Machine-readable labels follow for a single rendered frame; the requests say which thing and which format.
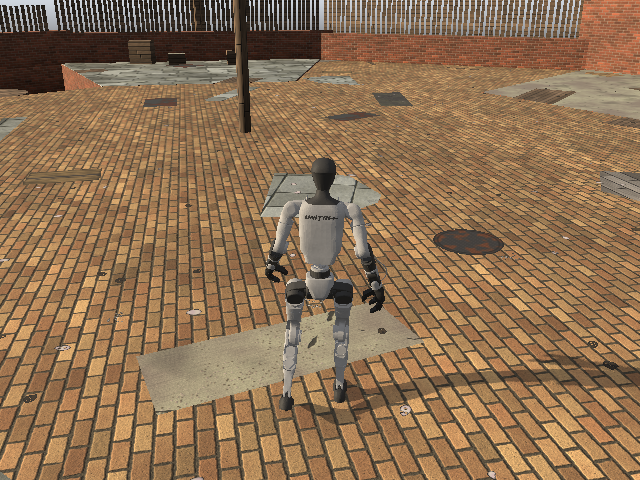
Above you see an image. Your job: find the right robot forearm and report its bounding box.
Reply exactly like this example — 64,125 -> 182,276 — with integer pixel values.
361,243 -> 382,290

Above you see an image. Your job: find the robot left upper arm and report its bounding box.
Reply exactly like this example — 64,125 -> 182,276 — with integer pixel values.
272,200 -> 302,254

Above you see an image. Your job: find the robot left thigh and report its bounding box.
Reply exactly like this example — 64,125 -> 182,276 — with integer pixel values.
285,278 -> 306,346

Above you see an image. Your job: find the left robot hand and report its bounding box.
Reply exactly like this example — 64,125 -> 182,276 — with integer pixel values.
265,265 -> 288,283

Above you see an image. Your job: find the right robot hand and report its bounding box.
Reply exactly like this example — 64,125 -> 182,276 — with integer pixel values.
362,287 -> 385,313

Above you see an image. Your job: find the robot torso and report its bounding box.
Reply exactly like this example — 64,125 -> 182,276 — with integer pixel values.
299,195 -> 345,300

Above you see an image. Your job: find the robot right upper arm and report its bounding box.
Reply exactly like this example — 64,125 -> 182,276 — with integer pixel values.
343,202 -> 371,259

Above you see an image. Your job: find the left robot forearm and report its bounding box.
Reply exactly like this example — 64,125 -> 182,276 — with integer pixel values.
266,238 -> 283,270

